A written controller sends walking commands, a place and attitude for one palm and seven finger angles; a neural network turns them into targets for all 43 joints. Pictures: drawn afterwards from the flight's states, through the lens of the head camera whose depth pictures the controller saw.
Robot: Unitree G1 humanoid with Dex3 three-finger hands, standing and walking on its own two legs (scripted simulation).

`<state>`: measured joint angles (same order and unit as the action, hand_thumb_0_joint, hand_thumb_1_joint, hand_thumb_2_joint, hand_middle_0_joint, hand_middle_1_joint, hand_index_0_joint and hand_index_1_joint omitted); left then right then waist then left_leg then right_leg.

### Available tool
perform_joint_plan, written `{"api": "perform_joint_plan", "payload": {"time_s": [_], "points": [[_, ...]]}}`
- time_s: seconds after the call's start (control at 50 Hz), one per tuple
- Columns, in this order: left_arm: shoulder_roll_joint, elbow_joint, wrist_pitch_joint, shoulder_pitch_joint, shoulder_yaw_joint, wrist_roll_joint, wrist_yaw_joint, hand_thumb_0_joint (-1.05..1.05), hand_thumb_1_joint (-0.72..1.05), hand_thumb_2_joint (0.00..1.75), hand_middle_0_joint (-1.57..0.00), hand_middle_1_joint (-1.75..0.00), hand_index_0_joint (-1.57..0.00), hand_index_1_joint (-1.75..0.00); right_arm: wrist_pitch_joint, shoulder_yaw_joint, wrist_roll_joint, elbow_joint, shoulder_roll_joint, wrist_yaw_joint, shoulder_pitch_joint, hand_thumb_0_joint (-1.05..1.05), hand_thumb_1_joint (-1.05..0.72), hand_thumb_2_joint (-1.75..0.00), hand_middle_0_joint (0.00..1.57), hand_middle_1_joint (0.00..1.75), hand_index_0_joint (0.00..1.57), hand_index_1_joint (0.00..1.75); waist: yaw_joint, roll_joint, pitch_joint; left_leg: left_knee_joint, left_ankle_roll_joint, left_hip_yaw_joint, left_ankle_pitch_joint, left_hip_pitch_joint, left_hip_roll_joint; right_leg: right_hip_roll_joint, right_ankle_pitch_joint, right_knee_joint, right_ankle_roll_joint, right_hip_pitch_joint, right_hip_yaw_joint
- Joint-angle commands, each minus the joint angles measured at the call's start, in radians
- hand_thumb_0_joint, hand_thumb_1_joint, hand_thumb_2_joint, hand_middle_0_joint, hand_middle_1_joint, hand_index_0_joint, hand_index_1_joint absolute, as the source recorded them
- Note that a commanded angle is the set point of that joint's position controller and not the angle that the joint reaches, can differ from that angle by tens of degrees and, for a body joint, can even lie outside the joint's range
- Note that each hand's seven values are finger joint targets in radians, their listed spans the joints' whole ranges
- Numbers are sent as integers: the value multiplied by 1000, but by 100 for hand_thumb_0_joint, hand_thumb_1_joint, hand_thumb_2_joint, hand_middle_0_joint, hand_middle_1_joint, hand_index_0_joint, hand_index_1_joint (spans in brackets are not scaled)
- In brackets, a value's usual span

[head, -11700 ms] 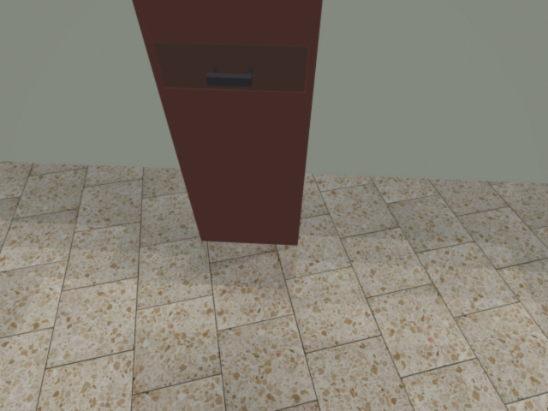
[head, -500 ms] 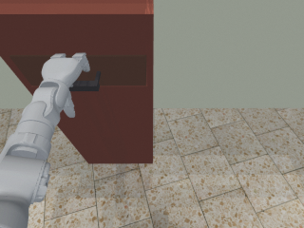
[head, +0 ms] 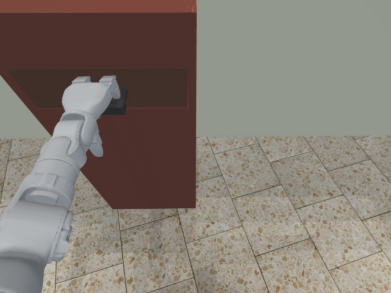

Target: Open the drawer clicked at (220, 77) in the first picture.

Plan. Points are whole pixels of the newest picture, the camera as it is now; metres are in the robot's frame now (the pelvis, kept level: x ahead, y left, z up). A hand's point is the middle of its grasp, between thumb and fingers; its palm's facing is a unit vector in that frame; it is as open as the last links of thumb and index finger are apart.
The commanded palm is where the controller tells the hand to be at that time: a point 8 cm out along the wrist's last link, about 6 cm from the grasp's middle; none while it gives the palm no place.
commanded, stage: lower the fingers behind the handle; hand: left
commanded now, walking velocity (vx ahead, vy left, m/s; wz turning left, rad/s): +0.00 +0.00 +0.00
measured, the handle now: (101, 100) +0.53 +0.21 +0.07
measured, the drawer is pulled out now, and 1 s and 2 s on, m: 0.00 0.00 0.01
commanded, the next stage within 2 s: close the thumb around the handle in 0.70 s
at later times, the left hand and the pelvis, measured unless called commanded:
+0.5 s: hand (103, 121) +0.48 +0.20 +0.05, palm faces -0.04 -0.01 -1.00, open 13.8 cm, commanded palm +0.47 +0.20 +0.10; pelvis -0.01 -0.01 -0.01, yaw +0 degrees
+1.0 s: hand (101, 123) +0.48 +0.20 +0.05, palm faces -0.04 -0.01 -1.00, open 12.8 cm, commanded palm +0.46 +0.21 +0.10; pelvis +0.00 -0.01 +0.00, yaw +0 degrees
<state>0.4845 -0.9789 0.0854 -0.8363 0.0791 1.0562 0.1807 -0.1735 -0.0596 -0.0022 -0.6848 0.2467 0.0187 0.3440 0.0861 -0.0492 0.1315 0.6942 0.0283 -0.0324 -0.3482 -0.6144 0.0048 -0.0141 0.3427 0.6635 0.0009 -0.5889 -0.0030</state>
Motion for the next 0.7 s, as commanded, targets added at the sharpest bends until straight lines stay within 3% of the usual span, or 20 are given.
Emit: {"api": "perform_joint_plan", "payload": {"time_s": [0.0,0.04,0.06,0.08,0.16,0.2,0.24,0.28,0.32,0.36,0.38,0.42,0.46,0.48,0.52,0.56,0.6,0.62,0.68], "points": [[265,205,9,-478,-102,8,70,0,-50,30,-30,-120,-30,-120,24,-54,8,71,161,22,100,0,-90,-90,20,30,20,30,10,-9,415,-23,11,23,465,276,-17,-37,-370,-38,36,127,14],[219,200,8,-473,-79,12,83,0,-50,30,-30,-120,-30,-120,30,-60,10,62,158,19,107,0,-90,-90,20,30,20,30,18,-18,409,-12,7,28,487,298,-11,-42,-361,-34,36,91,22],[223,190,5,-466,-85,8,89,0,-50,30,-30,-120,-30,-120,31,-61,10,62,159,17,106,0,-90,-90,20,30,20,30,16,-26,400,-13,7,23,474,294,-11,-42,-354,-38,36,88,21],[239,174,3,-463,-101,8,93,0,-50,30,-30,-120,-30,-120,31,-60,12,57,162,18,109,0,-90,-90,20,30,20,30,21,8,394,-12,10,23,477,278,-10,-42,-366,-38,35,103,21],[219,126,-22,-473,-69,18,106,0,-50,30,-30,-120,-30,-120,38,-55,5,52,163,23,107,0,-90,-90,20,30,20,30,35,15,347,-23,14,18,373,227,-16,-39,-312,-49,34,82,18],[251,117,-23,-483,-85,18,105,0,-50,30,-30,-120,-30,-120,42,-53,4,51,167,27,113,0,-90,-90,20,30,20,30,33,10,371,-20,18,11,357,211,-21,-36,-319,-49,32,103,7],[262,95,-22,-484,-87,21,103,0,-50,30,-30,-120,-30,-120,45,-51,2,52,166,33,117,0,-90,-90,20,30,20,30,38,21,352,-18,19,9,329,185,-24,-34,-310,-51,29,102,4],[236,109,-10,-510,-71,15,99,0,-50,30,-30,-120,-30,-120,53,-53,5,50,165,35,121,0,-90,-90,20,30,20,30,52,16,365,-8,22,9,340,197,-23,-35,-318,-51,29,90,2],[296,137,9,-518,-113,21,101,0,-50,30,-30,-120,-30,-120,57,-55,6,50,167,40,132,0,-90,-90,20,30,20,30,38,-6,418,-2,21,13,351,207,-24,-35,-327,-36,29,107,-1],[272,146,17,-494,-106,21,106,0,-50,30,-30,-120,-30,-120,60,-58,11,51,161,38,133,0,-90,-90,20,30,20,30,31,-20,441,9,19,10,395,224,-24,-37,-358,-27,30,109,2],[295,140,18,-488,-128,21,110,0,-50,30,-30,-120,-30,-120,59,-57,12,50,164,36,132,0,-90,-90,20,30,20,30,29,-19,439,15,19,12,409,219,-23,-39,-369,-23,30,109,2],[265,130,11,-481,-105,19,117,0,-50,30,-30,-120,-30,-120,60,-58,10,47,164,34,135,0,-90,-90,20,30,20,30,38,-5,409,13,19,12,399,206,-21,-40,-362,-24,29,91,6],[250,130,0,-491,-88,21,121,0,-50,30,-30,-120,-30,-120,60,-58,9,44,164,31,136,0,-90,-90,20,30,20,30,40,-31,400,12,17,13,389,213,-21,-42,-344,-26,31,74,7],[241,122,-3,-485,-89,15,120,0,-50,30,-30,-120,-30,-120,60,-60,10,41,165,30,139,0,-90,-90,20,30,20,30,43,3,406,14,19,11,402,210,-21,-42,-362,-31,30,92,8],[271,115,-14,-494,-103,19,119,0,-50,30,-30,-120,-30,-120,58,-59,6,38,170,32,141,0,-90,-90,20,30,20,30,45,9,402,9,20,13,389,201,-20,-40,-359,-30,27,93,7],[233,126,-20,-507,-68,20,115,0,-50,30,-30,-120,-30,-120,59,-58,5,38,165,31,139,0,-90,-90,20,30,20,30,49,-26,397,7,18,13,392,222,-20,-42,-347,-33,30,73,10],[234,129,-17,-490,-81,14,111,0,-50,30,-30,-120,-30,-120,57,-61,9,40,165,30,142,0,-90,-90,20,30,20,30,44,-8,428,12,20,13,421,239,-20,-42,-373,-32,28,96,7],[262,119,-20,-470,-103,14,109,0,-50,30,-30,-120,-30,-120,56,-59,7,39,168,31,140,0,-90,-90,20,30,20,30,35,-8,414,8,18,12,411,226,-20,-41,-368,-33,29,97,9],[239,150,-9,-473,-90,13,102,0,-50,30,-30,-120,-30,-120,54,-60,11,40,166,31,136,0,-90,-90,20,30,20,30,35,-6,432,12,18,15,466,248,-17,-41,-405,-28,30,107,9]]}}
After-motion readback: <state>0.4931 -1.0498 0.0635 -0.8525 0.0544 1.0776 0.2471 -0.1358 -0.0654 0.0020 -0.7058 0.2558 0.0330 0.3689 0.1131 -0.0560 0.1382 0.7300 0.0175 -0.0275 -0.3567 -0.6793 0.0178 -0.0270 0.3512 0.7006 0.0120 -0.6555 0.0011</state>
